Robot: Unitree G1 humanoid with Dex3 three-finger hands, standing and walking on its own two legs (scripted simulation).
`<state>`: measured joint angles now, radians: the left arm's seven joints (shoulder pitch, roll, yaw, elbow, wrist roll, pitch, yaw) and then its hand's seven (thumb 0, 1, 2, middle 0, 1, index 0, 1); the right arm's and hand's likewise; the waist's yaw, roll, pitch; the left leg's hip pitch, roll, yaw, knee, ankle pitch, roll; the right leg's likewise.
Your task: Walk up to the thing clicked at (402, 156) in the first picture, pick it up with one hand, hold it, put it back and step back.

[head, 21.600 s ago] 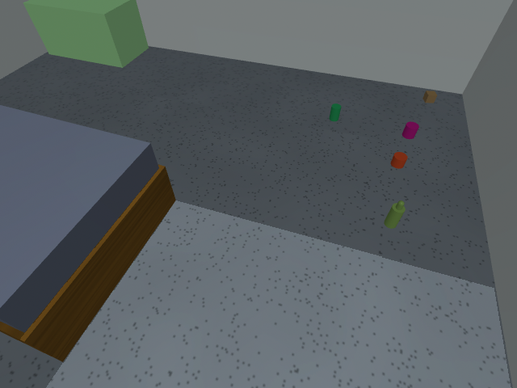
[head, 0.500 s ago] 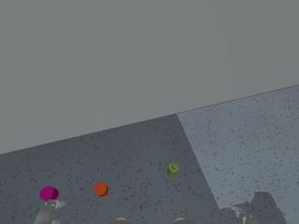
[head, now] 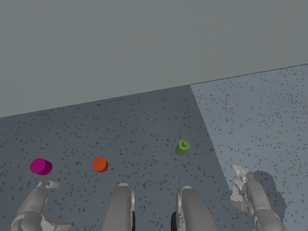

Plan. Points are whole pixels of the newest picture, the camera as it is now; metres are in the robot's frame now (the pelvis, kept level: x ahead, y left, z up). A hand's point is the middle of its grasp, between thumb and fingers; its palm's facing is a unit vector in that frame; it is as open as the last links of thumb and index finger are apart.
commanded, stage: rise first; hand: left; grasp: from above
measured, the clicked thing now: (100, 164) +0.38 +0.28 -0.58
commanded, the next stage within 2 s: approach in 1.90 s
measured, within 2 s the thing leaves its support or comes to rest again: neither
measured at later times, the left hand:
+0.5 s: hand (70, 180) +0.28 +0.33 -0.34, palm faces -0.47 -0.32 -0.83, open 14.0 cm
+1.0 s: hand (76, 172) +0.32 +0.34 -0.42, palm faces -0.45 -0.11 -0.88, open 14.2 cm
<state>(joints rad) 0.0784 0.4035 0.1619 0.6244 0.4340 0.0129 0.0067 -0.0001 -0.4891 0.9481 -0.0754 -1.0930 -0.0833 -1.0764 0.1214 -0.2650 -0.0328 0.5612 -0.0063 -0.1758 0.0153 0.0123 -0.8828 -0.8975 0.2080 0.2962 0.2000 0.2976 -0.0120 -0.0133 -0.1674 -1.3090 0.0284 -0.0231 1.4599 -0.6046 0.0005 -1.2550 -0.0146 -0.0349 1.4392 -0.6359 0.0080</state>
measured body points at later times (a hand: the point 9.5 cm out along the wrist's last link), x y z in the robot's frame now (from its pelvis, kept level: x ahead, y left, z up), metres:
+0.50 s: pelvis -0.06 +0.00 -0.20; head +0.16 +0.02 +0.19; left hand +0.30 +0.34 -0.29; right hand +0.07 -0.27 -0.34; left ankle +0.03 +0.12 -0.58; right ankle +0.02 -0.13 -0.58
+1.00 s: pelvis -0.07 +0.00 -0.27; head +0.15 +0.06 +0.12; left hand +0.34 +0.34 -0.37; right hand +0.04 -0.28 -0.39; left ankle +0.03 +0.12 -0.58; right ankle +0.02 -0.13 -0.58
